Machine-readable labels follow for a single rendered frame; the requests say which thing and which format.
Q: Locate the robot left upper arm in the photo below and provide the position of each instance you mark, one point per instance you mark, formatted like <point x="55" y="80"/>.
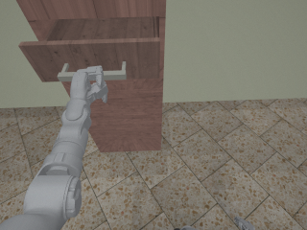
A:
<point x="51" y="201"/>

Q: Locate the right robot hand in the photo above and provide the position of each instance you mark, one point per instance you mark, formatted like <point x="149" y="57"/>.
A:
<point x="243" y="224"/>

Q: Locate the handle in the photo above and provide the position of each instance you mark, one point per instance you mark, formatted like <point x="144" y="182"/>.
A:
<point x="113" y="75"/>
<point x="129" y="81"/>

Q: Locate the left robot hand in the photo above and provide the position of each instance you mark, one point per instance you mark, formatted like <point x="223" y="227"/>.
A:
<point x="82" y="89"/>

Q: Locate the cabinet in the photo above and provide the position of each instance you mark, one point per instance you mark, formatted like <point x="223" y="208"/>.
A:
<point x="131" y="118"/>

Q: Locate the drawer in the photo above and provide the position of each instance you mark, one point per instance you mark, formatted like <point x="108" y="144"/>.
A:
<point x="106" y="42"/>

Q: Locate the left robot forearm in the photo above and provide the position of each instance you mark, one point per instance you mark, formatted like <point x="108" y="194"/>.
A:
<point x="66" y="157"/>

